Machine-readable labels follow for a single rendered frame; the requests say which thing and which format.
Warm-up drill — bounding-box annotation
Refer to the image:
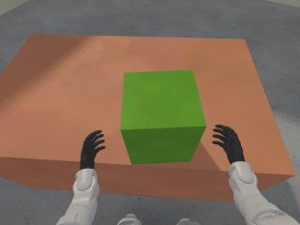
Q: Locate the robot left hand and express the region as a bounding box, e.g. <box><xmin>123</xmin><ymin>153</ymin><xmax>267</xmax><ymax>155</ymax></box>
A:
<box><xmin>80</xmin><ymin>130</ymin><xmax>106</xmax><ymax>170</ymax></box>

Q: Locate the left robot shin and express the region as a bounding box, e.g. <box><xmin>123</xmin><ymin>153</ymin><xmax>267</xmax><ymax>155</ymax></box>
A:
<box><xmin>126</xmin><ymin>213</ymin><xmax>136</xmax><ymax>218</ymax></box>

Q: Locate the robot left forearm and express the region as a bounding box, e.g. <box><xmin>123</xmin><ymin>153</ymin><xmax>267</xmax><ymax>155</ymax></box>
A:
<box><xmin>56</xmin><ymin>168</ymin><xmax>100</xmax><ymax>225</ymax></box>

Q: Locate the robot right forearm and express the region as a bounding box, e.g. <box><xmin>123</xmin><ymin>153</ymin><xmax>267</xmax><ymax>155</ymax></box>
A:
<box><xmin>228</xmin><ymin>161</ymin><xmax>300</xmax><ymax>225</ymax></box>

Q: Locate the right robot shin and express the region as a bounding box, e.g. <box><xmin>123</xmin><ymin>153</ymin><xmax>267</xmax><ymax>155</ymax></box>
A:
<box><xmin>178</xmin><ymin>217</ymin><xmax>189</xmax><ymax>224</ymax></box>

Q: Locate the robot shin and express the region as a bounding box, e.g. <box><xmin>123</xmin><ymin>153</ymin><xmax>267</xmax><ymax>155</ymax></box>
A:
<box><xmin>126</xmin><ymin>213</ymin><xmax>136</xmax><ymax>218</ymax></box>
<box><xmin>178</xmin><ymin>217</ymin><xmax>189</xmax><ymax>224</ymax></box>

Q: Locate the carton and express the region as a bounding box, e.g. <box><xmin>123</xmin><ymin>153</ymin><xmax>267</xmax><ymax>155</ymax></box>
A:
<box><xmin>120</xmin><ymin>69</ymin><xmax>207</xmax><ymax>165</ymax></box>

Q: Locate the pedestal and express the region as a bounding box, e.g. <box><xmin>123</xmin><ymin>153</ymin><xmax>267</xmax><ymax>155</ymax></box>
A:
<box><xmin>0</xmin><ymin>34</ymin><xmax>296</xmax><ymax>203</ymax></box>

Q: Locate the robot right upper arm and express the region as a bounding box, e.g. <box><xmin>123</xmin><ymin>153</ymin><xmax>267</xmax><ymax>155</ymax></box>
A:
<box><xmin>250</xmin><ymin>215</ymin><xmax>298</xmax><ymax>225</ymax></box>

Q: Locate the robot right hand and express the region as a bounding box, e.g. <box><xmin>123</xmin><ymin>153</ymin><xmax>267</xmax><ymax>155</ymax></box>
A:
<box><xmin>212</xmin><ymin>125</ymin><xmax>245</xmax><ymax>165</ymax></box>

